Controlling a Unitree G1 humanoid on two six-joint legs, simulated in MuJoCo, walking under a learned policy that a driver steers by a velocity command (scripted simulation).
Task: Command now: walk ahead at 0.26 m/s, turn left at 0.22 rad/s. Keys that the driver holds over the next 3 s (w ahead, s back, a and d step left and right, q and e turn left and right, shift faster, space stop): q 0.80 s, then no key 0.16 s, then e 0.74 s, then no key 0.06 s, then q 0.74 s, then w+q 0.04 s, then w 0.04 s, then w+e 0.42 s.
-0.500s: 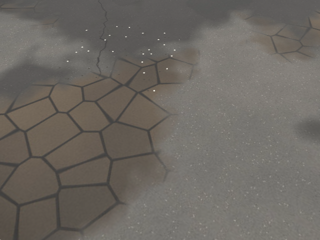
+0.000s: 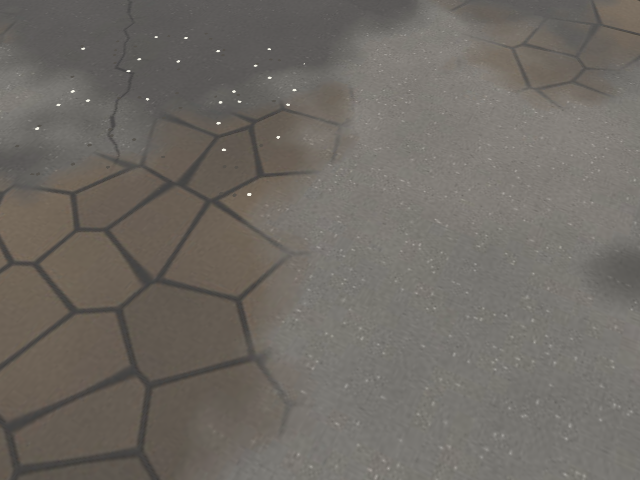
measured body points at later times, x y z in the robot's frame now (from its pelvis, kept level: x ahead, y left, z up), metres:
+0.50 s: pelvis +0.15 +0.05 +0.00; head +0.19 +0.08 +0.44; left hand +0.24 +0.36 -0.12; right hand +0.35 -0.18 -0.10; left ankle +0.21 +0.14 -0.74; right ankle +0.26 -0.11 -0.70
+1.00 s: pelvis +0.21 +0.02 +0.01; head +0.26 +0.03 +0.46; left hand +0.17 +0.32 -0.10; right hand +0.49 -0.13 -0.10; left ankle +0.14 +0.16 -0.69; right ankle +0.26 -0.08 -0.74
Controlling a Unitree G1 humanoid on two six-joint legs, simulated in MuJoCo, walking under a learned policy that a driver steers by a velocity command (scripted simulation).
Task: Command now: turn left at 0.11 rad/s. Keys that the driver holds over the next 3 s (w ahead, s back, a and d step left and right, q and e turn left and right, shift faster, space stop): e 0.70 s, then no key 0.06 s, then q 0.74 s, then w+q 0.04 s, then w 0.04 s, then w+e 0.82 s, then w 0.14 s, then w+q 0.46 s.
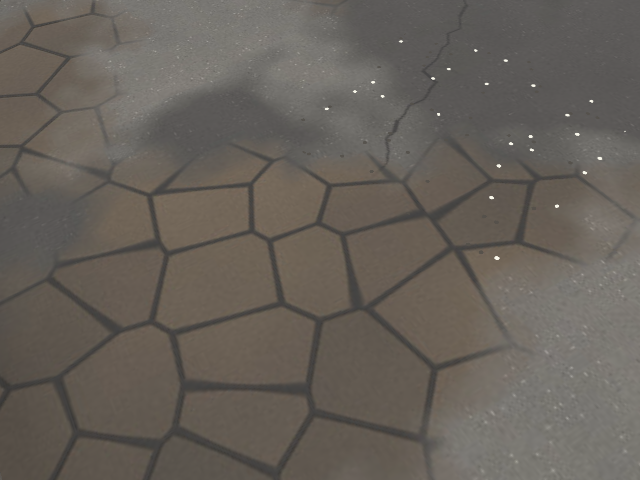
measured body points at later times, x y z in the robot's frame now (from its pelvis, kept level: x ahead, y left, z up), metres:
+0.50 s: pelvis +0.01 -0.02 -0.02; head +0.04 -0.06 +0.43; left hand +0.19 +0.25 -0.10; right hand +0.11 -0.33 -0.14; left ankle +0.00 +0.15 -0.70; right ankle -0.01 -0.09 -0.74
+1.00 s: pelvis +0.05 -0.03 -0.01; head +0.06 -0.04 +0.44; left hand +0.30 +0.14 -0.10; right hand +0.06 -0.33 -0.13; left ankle +0.11 +0.11 -0.74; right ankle -0.01 -0.09 -0.74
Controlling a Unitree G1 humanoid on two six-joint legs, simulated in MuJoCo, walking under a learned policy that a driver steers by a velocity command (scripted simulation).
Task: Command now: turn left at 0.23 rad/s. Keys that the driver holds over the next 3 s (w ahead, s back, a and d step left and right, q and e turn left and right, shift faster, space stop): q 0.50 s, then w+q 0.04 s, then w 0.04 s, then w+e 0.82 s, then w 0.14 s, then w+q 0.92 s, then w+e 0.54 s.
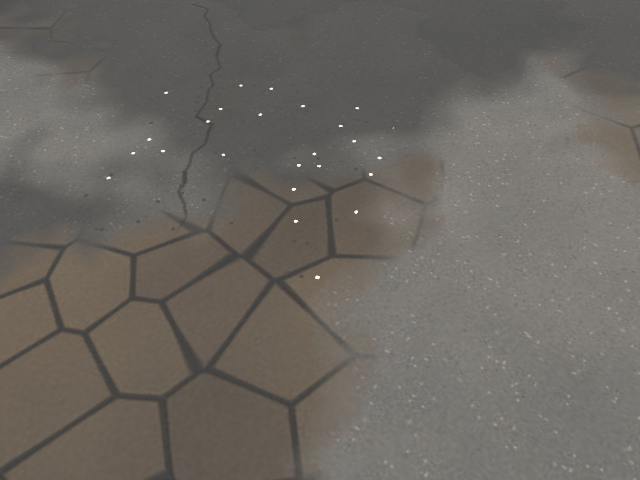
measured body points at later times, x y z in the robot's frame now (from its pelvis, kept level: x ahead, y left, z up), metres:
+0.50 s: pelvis +0.01 +0.05 +0.00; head +0.06 +0.07 +0.45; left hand +0.04 +0.36 -0.11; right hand +0.27 -0.15 -0.09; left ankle +0.00 +0.17 -0.72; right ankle -0.03 -0.08 -0.74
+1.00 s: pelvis +0.15 +0.10 +0.00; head +0.17 +0.10 +0.45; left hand +0.26 +0.38 -0.09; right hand +0.27 -0.18 -0.11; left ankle +0.00 +0.17 -0.74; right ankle +0.31 -0.01 -0.71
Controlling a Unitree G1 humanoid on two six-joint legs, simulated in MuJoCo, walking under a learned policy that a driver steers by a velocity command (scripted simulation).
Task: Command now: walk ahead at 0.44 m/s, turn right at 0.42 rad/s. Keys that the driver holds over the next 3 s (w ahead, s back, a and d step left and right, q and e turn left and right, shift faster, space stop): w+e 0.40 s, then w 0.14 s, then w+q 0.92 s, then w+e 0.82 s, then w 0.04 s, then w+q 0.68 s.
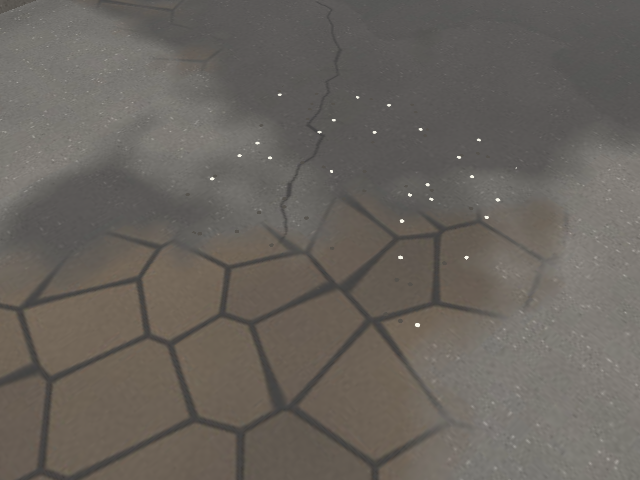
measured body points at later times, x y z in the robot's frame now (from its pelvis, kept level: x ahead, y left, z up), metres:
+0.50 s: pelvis +0.28 -0.05 +0.00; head +0.31 -0.07 +0.45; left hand +0.40 +0.23 -0.10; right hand +0.44 -0.34 -0.08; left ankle +0.49 +0.04 -0.71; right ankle +0.15 -0.13 -0.74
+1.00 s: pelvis +0.55 -0.11 +0.00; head +0.58 -0.11 +0.45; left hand +0.84 +0.06 -0.06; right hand +0.49 -0.39 -0.12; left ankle +0.48 +0.03 -0.74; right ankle +0.66 -0.26 -0.73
